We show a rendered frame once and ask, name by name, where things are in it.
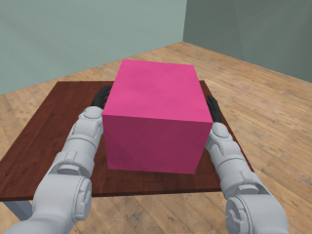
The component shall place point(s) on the right robot forearm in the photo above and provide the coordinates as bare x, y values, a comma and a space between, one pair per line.
236, 177

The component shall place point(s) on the carton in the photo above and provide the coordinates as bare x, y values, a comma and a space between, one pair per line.
156, 118

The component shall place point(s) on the robot right upper arm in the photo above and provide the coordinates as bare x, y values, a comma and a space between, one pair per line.
255, 214

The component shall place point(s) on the robot left hand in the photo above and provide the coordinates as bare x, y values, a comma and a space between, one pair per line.
101, 97

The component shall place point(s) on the left robot forearm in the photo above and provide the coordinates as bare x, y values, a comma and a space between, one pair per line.
79, 150

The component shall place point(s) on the robot left upper arm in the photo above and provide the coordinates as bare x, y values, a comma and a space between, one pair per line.
60, 202

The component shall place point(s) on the robot right hand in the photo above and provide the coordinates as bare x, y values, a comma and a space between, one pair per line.
214, 109

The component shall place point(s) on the table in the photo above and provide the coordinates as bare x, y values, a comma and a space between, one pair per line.
33, 153

